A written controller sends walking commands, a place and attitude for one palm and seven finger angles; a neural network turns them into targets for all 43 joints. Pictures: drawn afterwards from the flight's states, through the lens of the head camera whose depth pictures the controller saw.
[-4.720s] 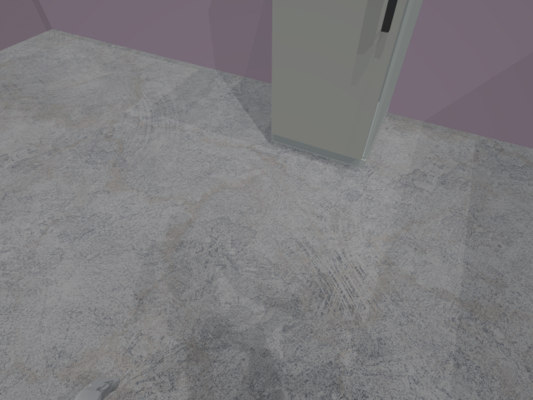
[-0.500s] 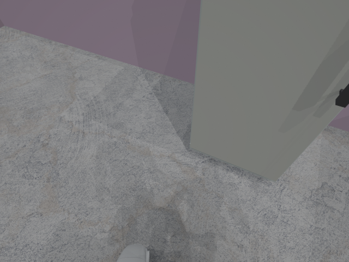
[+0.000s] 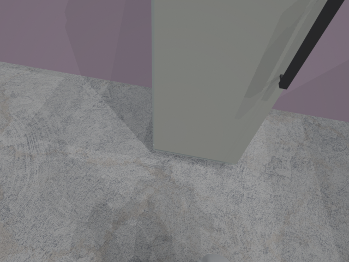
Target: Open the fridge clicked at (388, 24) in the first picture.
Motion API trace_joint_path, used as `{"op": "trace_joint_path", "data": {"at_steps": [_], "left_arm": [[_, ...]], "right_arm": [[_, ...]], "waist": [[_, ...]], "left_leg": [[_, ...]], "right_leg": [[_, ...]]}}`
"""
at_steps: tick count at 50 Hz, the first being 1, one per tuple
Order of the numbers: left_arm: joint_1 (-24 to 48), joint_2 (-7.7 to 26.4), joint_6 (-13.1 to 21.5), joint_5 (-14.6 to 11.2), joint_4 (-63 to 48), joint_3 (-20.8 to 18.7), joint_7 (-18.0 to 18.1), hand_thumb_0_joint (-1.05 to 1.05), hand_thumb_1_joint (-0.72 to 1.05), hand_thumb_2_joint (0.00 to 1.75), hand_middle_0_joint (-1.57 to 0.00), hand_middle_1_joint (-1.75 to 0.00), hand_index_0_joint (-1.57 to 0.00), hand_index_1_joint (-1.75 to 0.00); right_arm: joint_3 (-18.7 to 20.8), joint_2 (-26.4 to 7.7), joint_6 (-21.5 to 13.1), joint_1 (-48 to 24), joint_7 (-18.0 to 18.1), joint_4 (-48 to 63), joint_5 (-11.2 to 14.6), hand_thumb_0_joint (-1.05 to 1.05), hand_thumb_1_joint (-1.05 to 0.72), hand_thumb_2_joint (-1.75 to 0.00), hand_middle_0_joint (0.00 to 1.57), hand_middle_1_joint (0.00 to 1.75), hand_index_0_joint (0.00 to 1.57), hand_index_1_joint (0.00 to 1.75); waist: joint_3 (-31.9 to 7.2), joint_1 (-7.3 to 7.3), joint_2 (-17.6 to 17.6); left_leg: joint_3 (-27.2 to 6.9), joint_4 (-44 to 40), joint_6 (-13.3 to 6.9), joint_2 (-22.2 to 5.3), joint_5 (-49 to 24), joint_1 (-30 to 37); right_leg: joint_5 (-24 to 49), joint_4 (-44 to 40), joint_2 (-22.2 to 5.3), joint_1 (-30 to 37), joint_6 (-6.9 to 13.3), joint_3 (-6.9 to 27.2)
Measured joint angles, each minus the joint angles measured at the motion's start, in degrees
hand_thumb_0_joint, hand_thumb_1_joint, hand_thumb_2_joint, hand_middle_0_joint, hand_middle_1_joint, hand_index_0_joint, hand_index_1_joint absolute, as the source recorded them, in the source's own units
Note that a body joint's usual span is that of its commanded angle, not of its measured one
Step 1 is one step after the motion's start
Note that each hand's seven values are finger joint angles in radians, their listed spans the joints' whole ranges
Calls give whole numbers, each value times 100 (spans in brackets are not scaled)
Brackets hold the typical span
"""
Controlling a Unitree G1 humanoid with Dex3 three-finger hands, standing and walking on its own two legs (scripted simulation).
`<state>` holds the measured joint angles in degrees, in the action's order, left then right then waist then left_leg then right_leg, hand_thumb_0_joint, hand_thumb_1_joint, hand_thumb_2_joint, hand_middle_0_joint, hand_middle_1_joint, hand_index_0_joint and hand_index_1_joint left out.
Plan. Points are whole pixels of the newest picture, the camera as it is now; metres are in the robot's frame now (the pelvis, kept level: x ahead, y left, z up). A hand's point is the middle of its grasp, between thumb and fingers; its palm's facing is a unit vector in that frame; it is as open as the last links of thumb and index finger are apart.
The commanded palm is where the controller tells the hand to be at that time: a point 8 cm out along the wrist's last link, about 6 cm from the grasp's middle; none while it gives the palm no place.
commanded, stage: turn to face it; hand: right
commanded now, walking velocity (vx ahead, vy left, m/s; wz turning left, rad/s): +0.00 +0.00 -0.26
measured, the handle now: (308, 38) +0.74 -0.35 +0.16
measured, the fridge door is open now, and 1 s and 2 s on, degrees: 0 0 0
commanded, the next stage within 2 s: take the last steps up to it in 0.04 s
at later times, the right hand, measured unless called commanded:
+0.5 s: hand out of the picture +0.03 -0.26 -0.17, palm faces +0.11 +0.97 -0.21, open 7.4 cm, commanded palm none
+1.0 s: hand out of the picture +0.05 -0.21 -0.16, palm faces +0.23 +0.95 -0.19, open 7.3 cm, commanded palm none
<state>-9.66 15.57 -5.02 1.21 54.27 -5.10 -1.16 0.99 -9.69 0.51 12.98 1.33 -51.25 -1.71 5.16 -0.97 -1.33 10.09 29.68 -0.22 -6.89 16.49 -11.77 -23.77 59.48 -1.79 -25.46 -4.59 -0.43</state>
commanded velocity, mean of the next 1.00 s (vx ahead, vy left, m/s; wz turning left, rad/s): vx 0.26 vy -0.06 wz -0.11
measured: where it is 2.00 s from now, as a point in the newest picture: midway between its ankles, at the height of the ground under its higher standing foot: (196, 258)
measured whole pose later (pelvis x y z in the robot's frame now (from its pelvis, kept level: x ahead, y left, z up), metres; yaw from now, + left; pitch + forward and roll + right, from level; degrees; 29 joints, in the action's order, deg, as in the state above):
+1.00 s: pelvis +0.14 -0.06 +0.01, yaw -10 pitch -1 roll +0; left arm -13.9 11.1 -0.6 1.5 60.7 -3.7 -1.6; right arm 1.1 -6.6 -4.0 23.8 1.0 -63.7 -1.6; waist 2.3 0.7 -2.1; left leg 9.4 17.0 0.2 -2.6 15.3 -0.5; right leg -8.6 52.3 -6.5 -32.3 -1.7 -3.1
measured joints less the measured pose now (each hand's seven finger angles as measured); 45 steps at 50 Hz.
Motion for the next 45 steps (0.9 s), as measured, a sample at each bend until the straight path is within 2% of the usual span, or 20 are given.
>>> {"op": "trace_joint_path", "data": {"at_steps": [5,7,8,10,12,15,18,22,27,32,34,36,38,40,45], "left_arm": [[258,-125,61,-52,6,130,21,1,91,89,-20,-30,-19,-30],[321,-178,149,-63,-30,188,25,1,91,89,-20,-30,-19,-30],[336,-207,216,-54,-46,211,27,1,91,89,-20,-30,-19,-30],[382,-340,299,-29,-49,271,40,1,91,89,-20,-30,-19,-30],[352,-436,352,1,-41,341,72,1,91,89,-20,-30,-20,-30],[200,-523,414,6,1,394,130,0,91,89,-20,-30,-20,-30],[-17,-576,486,-7,94,415,149,0,90,89,-20,-30,-20,-30],[-380,-563,570,-17,241,359,186,0,92,89,-20,-30,-20,-30],[-861,-548,596,16,509,323,192,0,91,89,-20,-30,-20,-30],[-1285,-538,565,26,821,311,191,0,91,89,-20,-30,-20,-30],[-1403,-529,550,-13,953,306,185,1,91,89,-20,-30,-20,-30],[-1448,-546,472,2,1041,288,139,1,91,89,-20,-30,-20,-30],[-1407,-562,422,26,1081,252,81,1,91,89,-20,-30,-20,-30],[-1297,-559,416,39,1036,207,49,1,91,89,-20,-30,-20,-30],[-902,-491,456,51,802,140,17,1,91,89,-20,-30,-19,-30]], "right_arm": [[65,-146,42,218,-10,-209,-37,0,-91,-90,20,30,20,30],[115,-244,80,305,-6,-316,-13,0,-91,-90,20,30,20,30],[143,-305,113,351,-4,-362,16,0,-91,-90,20,30,20,30],[196,-454,236,335,16,-492,52,0,-91,-90,20,30,20,30],[227,-525,332,340,14,-605,35,0,-91,-90,20,30,20,30],[240,-539,332,306,-78,-712,10,0,-91,-90,19,30,19,30],[217,-496,247,262,-155,-725,-7,0,-91,-90,19,30,19,30],[178,-387,185,167,-184,-710,-17,0,-91,-90,19,30,19,30],[134,-225,138,-46,-196,-649,-21,0,-91,-90,19,30,19,30],[109,-57,-20,-207,-206,-547,-12,0,-91,-90,19,30,19,30],[101,33,-175,-252,-182,-543,-32,0,-91,-90,19,30,19,30],[73,113,-287,-196,-153,-535,-3,0,-91,-90,19,30,20,30],[100,158,-345,-21,-90,-563,35,0,-92,-90,20,30,20,30],[161,125,-370,164,-10,-637,57,-1,-94,-90,20,30,20,30],[94,156,-414,656,-19,-964,41,-1,-94,-90,20,30,20,30]], "waist": [[93,208,158],[81,242,216],[56,253,256],[96,335,450],[50,366,483],[-71,318,402],[-186,268,336],[-314,160,282],[-354,-8,222],[-336,-124,97],[-280,-131,-52],[-266,-133,-120],[-317,-59,-69],[-353,-11,-38],[-353,2,-78]], "left_leg": [[168,196,109,-125,40,-148],[249,397,198,-178,118,-244],[273,583,251,-221,197,-334],[-63,1289,344,-197,952,-600],[-327,2110,364,-38,1324,-879],[-483,2909,354,97,1031,-1183],[-559,3050,372,104,645,-1317],[-626,2671,387,82,427,-1328],[-611,1720,336,98,407,-1142],[-512,453,240,271,168,-603],[-399,258,27,384,-227,-426],[-246,295,-145,407,-83,-266],[-214,54,-194,406,-24,-32],[-201,-307,-180,429,-123,217],[-126,-1012,-117,472,-252,757]], "right_leg": [[-187,-1392,11,653,99,-231],[287,-2275,42,1040,161,-347],[528,-2642,61,1193,301,-378],[490,-2567,163,1181,572,-422],[482,-2661,158,1272,694,-425],[664,-3036,158,1470,742,-349],[853,-3423,225,1676,790,-306],[982,-3772,358,1893,841,-276],[946,-3926,486,2074,833,-241],[576,-3571,490,2095,702,-225],[175,-2806,376,1859,668,-152],[-193,-1530,307,1351,674,-103],[19,-527,215,820,657,-163],[459,-29,49,355,595,-179],[1241,-16,-329,-432,377,-134]]}}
